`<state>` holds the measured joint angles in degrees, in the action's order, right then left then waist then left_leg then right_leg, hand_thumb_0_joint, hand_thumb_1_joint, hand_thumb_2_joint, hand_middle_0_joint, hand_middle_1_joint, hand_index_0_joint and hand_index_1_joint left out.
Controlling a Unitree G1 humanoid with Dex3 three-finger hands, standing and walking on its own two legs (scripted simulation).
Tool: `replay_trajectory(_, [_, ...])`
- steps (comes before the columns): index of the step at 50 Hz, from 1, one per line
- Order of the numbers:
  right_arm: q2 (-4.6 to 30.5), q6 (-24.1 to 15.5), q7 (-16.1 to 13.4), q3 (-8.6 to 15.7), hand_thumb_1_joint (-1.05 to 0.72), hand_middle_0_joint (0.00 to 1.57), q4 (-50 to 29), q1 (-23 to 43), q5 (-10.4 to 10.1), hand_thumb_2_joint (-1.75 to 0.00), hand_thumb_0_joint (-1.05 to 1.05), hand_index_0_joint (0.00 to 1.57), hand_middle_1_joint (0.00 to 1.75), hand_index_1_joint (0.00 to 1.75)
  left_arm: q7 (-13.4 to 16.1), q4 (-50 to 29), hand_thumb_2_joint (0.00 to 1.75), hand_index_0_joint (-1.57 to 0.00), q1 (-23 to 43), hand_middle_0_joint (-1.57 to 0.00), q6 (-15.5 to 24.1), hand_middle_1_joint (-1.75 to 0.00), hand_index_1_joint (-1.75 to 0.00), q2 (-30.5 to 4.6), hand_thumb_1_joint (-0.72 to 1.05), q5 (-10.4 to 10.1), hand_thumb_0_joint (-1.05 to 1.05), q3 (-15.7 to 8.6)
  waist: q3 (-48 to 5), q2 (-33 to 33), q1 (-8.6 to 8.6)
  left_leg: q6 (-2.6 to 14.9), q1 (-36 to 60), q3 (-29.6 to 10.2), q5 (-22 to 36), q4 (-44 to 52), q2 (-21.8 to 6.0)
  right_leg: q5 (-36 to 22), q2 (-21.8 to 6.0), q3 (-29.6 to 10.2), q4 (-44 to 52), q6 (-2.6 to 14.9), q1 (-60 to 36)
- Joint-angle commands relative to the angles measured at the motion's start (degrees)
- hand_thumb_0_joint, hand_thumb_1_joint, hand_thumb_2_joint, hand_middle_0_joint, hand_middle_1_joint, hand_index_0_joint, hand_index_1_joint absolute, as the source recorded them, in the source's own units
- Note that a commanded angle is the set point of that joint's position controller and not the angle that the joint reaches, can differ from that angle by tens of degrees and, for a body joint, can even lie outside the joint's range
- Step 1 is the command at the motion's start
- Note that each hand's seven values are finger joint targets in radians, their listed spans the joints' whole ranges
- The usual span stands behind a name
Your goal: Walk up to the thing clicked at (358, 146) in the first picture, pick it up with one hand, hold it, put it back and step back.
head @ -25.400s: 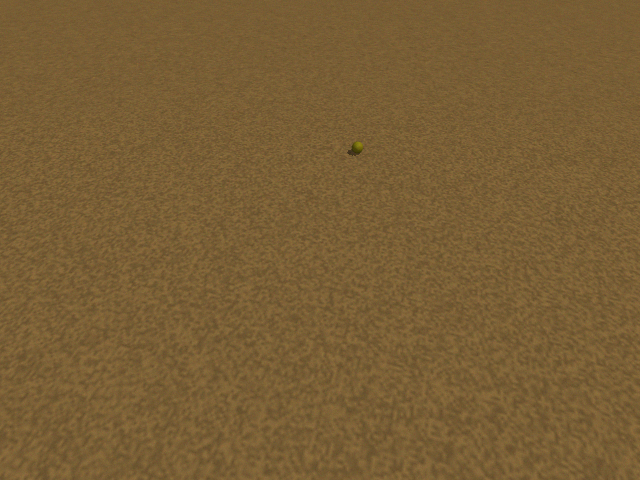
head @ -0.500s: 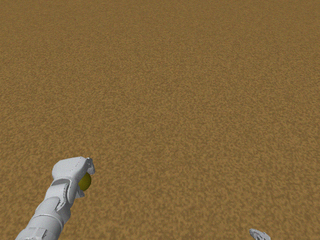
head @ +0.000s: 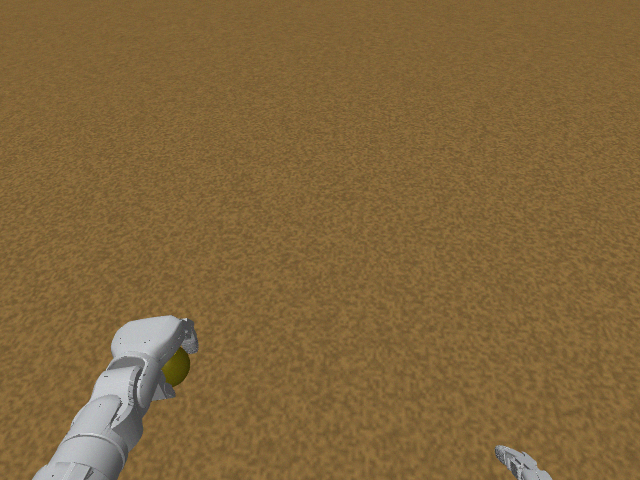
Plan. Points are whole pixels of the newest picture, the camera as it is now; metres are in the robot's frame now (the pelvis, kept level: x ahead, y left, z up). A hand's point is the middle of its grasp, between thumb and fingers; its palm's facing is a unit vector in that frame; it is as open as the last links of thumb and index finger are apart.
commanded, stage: hold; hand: left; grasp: from above
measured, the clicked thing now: (168, 366) +0.32 +0.23 -0.08
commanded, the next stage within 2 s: crouch in 1.26 s
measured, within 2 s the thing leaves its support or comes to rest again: neither
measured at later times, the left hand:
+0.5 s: hand (160, 378) +0.28 +0.22 -0.03, palm faces -0.43 -0.07 -0.90, open 8.5 cm
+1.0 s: hand (160, 378) +0.28 +0.22 -0.03, palm faces -0.44 -0.07 -0.90, open 8.5 cm
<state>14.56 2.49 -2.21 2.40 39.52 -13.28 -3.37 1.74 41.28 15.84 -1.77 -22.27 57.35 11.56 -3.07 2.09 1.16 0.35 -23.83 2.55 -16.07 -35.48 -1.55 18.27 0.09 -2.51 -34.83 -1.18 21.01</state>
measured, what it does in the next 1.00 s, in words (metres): stands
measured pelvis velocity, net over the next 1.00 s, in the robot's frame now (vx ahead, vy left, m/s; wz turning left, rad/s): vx -0.01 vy -0.01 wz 0.00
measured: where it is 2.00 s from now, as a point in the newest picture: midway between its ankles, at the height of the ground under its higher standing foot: outside the picture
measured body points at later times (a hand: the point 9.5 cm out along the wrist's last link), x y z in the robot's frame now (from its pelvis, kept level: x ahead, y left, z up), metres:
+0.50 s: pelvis -0.01 -0.01 +0.01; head +0.00 -0.03 +0.46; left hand +0.30 +0.22 +0.02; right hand +0.13 -0.26 -0.11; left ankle +0.02 +0.11 -0.73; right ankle -0.01 -0.14 -0.73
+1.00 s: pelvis -0.01 -0.01 +0.01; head +0.00 -0.02 +0.46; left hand +0.30 +0.22 +0.02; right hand +0.14 -0.26 -0.10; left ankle +0.02 +0.11 -0.73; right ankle -0.01 -0.14 -0.73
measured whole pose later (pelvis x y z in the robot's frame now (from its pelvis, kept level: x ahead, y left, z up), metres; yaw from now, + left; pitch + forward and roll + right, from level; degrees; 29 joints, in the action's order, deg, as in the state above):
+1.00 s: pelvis -0.01 -0.01 +0.01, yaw +0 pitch +1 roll +0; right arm 14.3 3.6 -3.0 1.4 39.0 -10.6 -4.0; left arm -0.8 37.2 14.4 -1.6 -22.1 57.0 12.4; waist -0.2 2.4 0.0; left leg 0.0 -17.0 2.5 -11.8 -28.0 -1.3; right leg 14.8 -0.1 -2.5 -28.9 -0.8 14.9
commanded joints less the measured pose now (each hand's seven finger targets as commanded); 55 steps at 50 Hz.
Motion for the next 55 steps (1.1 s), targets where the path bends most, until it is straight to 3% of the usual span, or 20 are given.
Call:
replay_trajectory(1, [8.0, -2.0, -0.4, 2.6, -0.90, 0.20, -7.5, 2.6, 0.2, -0.90, 0.00, 0.20, 0.30, 0.30, 2.2, -12.7, 0.69, -0.92, 19.5, -0.86, 0.1, -0.82, -0.76, -11.9, 0.58, 0.1, 0.00, -4.9, -13.9, 0.9, -0.43, 0.07, 11.8, -0.7, 13.3, 5.5, 1.6, -12.8, 2.5, 1.6, 5.7, 1.64, -2.8])
replay_trajectory(3, [8.1, -1.9, -0.5, 2.6, -0.90, 0.20, -7.7, 2.8, 0.2, -0.90, 0.00, 0.20, 0.30, 0.30, 2.0, -11.5, 0.72, -0.91, 17.5, -0.86, -0.1, -0.84, -0.78, -12.2, 0.57, -0.1, 0.00, -5.5, -13.2, 0.2, -0.60, 0.14, 11.7, -0.7, 13.1, 5.8, 1.6, -12.5, 2.5, 1.6, 6.2, 1.57, -3.0])
replay_trajectory(6, [8.2, -2.0, -0.5, 2.5, -0.90, 0.20, -8.2, 3.6, 0.1, -0.90, 0.00, 0.20, 0.30, 0.30, 1.5, -12.7, 0.72, -0.93, 18.2, -0.88, 0.1, -0.82, -0.77, -11.0, 0.58, -0.2, 0.00, -4.1, -12.3, -0.5, -0.23, 0.15, 12.2, -0.8, 11.3, 6.6, 1.6, -11.0, 2.4, 1.6, 6.9, 1.56, -2.8])
replay_trajectory(9, [8.0, -1.9, -0.6, 2.3, -0.90, 0.20, -8.4, 4.3, 0.0, -0.90, 0.00, 0.20, 0.30, 0.30, 1.4, -13.7, 0.73, -0.93, 17.7, -0.88, 0.2, -0.83, -0.78, -12.3, 0.58, -0.3, 0.00, -5.4, -12.7, -0.5, -1.14, 0.24, 12.8, -0.6, 11.2, 7.1, 1.8, -10.8, 2.2, 1.5, 7.6, 1.50, -3.9])
replay_trajectory(11, [8.1, -1.9, -0.6, 2.3, -0.90, 0.20, -8.4, 4.4, 0.0, -0.90, 0.00, 0.20, 0.30, 0.30, 1.3, -13.7, 0.73, -0.92, 17.7, -0.87, 0.3, -0.84, -0.79, -12.2, 0.58, -0.6, 0.00, -5.4, -11.9, -0.3, -0.76, 0.23, 12.9, -0.5, 10.3, 7.4, 1.8, -10.1, 2.1, 1.4, 8.1, 1.42, -3.7])
replay_trajectory(12, [7.9, -1.9, -0.6, 2.0, -0.91, 0.20, -8.4, 4.9, 0.1, -0.90, 0.00, 0.20, 0.30, 0.30, 1.3, -13.4, 0.71, -0.93, 17.1, -0.88, 0.2, -0.83, -0.78, -11.3, 0.58, -0.5, 0.00, -4.5, -11.0, -1.2, -0.54, 0.23, 12.8, -0.8, 10.1, 7.6, 1.7, -9.7, 2.2, 1.6, 8.3, 1.39, -3.3])
replay_trajectory(14, [8.2, -2.0, -0.7, 2.1, -0.90, 0.20, -8.5, 5.1, 0.0, -0.90, 0.00, 0.20, 0.30, 0.30, 1.5, -14.2, 0.70, -0.91, 18.1, -0.85, 0.4, -0.84, -0.78, -13.0, 0.56, -0.5, 0.00, -5.8, -11.4, 0.0, -0.75, 0.04, 13.4, -1.0, 8.7, 8.2, 1.6, -8.4, 2.2, 1.5, 8.6, 1.50, -3.1])
replay_trajectory(20, [7.6, -1.9, -1.0, 1.8, -0.91, 0.20, -8.3, 5.8, 0.0, -0.90, 0.00, 0.20, 0.30, 0.30, 1.4, -16.1, 0.70, -0.91, 19.0, -0.86, 0.5, -0.84, -0.78, -12.4, 0.55, 0.0, 0.00, -5.1, -13.7, -1.5, -0.76, 0.74, 15.1, -0.1, 12.2, 7.6, 2.4, -12.6, 1.5, 0.9, 9.2, 0.77, -5.5])
replay_trajectory(23, [7.5, -1.8, -1.0, 1.8, -0.91, 0.20, -8.1, 5.9, 0.0, -0.90, 0.00, 0.20, 0.30, 0.30, 1.3, -15.7, 0.71, -0.91, 18.5, -0.86, 0.2, -0.85, -0.79, -11.6, 0.56, -0.9, 0.00, -4.7, -12.4, -1.5, -0.69, 0.71, 14.8, 0.0, 11.2, 8.2, 2.3, -11.6, 1.6, 1.1, 9.9, 0.79, -5.5])
replay_trajectory(28, [7.6, -1.5, -1.1, 1.7, -0.91, 0.20, -8.5, 6.9, -0.3, -0.90, 0.00, 0.20, 0.30, 0.30, 0.0, -15.7, 0.70, -0.90, 17.4, -0.84, 0.0, -0.85, -0.79, -13.2, 0.55, -0.3, 0.00, -5.6, -11.0, 0.1, -1.35, 0.35, 14.9, -0.2, 10.6, 9.6, 2.0, -10.3, 1.8, 1.3, 10.1, 1.32, -5.4])
replay_trajectory(31, [7.4, -1.4, -1.2, 1.5, -0.91, 0.20, -9.3, 7.7, -0.5, -0.90, 0.00, 0.20, 0.30, 0.30, -1.0, -17.1, 0.69, -0.89, 16.2, -0.84, 0.2, -0.84, -0.78, -12.3, 0.54, -0.7, 0.00, -5.2, -9.7, 0.0, -1.72, 0.29, 14.8, -0.3, 9.0, 10.3, 2.0, -8.4, 1.8, 1.3, 10.8, 1.50, -5.1])
replay_trajectory(34, [7.2, -1.5, -1.2, 1.4, -0.91, 0.20, -9.2, 7.5, -0.4, -0.90, 0.00, 0.20, 0.30, 0.30, -1.7, -18.5, 0.65, -0.88, 17.1, -0.81, 0.2, -0.84, -0.77, -11.2, 0.54, -1.0, 0.00, -4.0, -11.2, -1.0, -1.09, 0.53, 16.2, -0.2, 11.3, 10.0, 1.9, -10.8, 1.9, 1.2, 10.6, 1.26, -6.0])
replay_trajectory(39, [7.4, -1.4, -1.4, 1.3, -0.91, 0.20, -8.9, 7.1, -0.5, -0.90, 0.00, 0.20, 0.30, 0.30, -0.8, -15.1, 0.68, -0.89, 16.4, -0.83, 0.3, -0.83, -0.77, -11.8, 0.53, -0.8, 0.00, -4.9, -9.3, -2.5, -0.89, 0.74, 15.5, -0.1, 11.2, 10.3, 2.0, -11.0, 1.8, 1.3, 11.1, 1.17, -5.4])
replay_trajectory(42, [7.2, -1.3, -1.3, 1.4, -0.91, 0.20, -8.9, 7.2, -0.5, -0.90, 0.00, 0.20, 0.30, 0.30, -0.1, -16.6, 0.68, -0.88, 17.3, -0.82, 0.5, -0.83, -0.77, -12.6, 0.52, -0.5, 0.00, -5.8, -10.7, -1.0, -1.64, 0.54, 16.2, 0.1, 11.1, 10.5, 2.1, -10.5, 1.7, 1.3, 11.1, 1.31, -6.1])
replay_trajectory(47, [7.4, -1.3, -1.3, 1.6, -0.91, 0.20, -8.4, 7.1, -0.3, -0.90, 0.00, 0.20, 0.30, 0.30, 0.7, -16.2, 0.69, -0.88, 19.6, -0.83, 0.5, -0.82, -0.76, -13.1, 0.51, 0.0, 0.00, -6.0, -11.7, 0.0, -1.23, 0.34, 17.1, -0.2, 11.4, 10.5, 2.0, -10.7, 1.8, 1.4, 11.1, 1.42, -6.3])
replay_trajectory(48, [7.3, -1.3, -1.3, 1.7, -0.91, 0.20, -8.2, 6.7, -0.3, -0.90, 0.00, 0.20, 0.30, 0.30, 0.6, -15.3, 0.69, -0.88, 18.7, -0.83, 0.4, -0.82, -0.76, -11.9, 0.51, 0.1, 0.00, -5.0, -11.9, -0.9, -0.89, 0.47, 17.1, -0.1, 12.1, 10.4, 2.0, -11.6, 1.8, 1.4, 10.9, 1.39, -6.5])
replay_trajectory(50, [7.2, -1.2, -1.3, 1.6, -0.91, 0.20, -8.3, 7.0, -0.3, -0.90, 0.00, 0.20, 0.30, 0.30, 0.5, -15.1, 0.72, -0.90, 18.9, -0.85, 0.5, -0.83, -0.78, -12.9, 0.53, -0.2, 0.00, -5.8, -11.6, -0.7, -1.43, 0.52, 16.7, -0.2, 12.5, 10.4, 2.1, -12.0, 1.6, 1.5, 11.3, 1.27, -6.9])
replay_trajectory(52, [7.1, -1.2, -1.2, 1.7, -0.91, 0.20, -8.5, 6.7, -0.3, -0.90, 0.00, 0.20, 0.30, 0.30, 0.1, -15.7, 0.72, -0.90, 18.0, -0.84, 0.6, -0.85, -0.79, -11.2, 0.52, -0.5, 0.00, -4.4, -11.9, -0.9, -1.24, 0.46, 16.8, -0.2, 12.6, 10.5, 2.0, -12.2, 1.7, 1.5, 11.2, 1.34, -7.0])
replay_trajectory(55, [7.2, -1.1, -1.2, 2.0, -0.91, 0.20, -8.6, 6.9, -0.4, -0.90, 0.00, 0.20, 0.30, 0.30, -0.4, -16.9, 0.71, -0.90, 16.9, -0.85, 0.7, -0.82, -0.77, -11.1, 0.52, -0.7, 0.00, -4.3, -12.6, -0.7, -1.42, 0.40, 17.5, -0.2, 13.8, 10.6, 1.9, -13.1, 1.8, 1.6, 11.0, 1.43, -7.3])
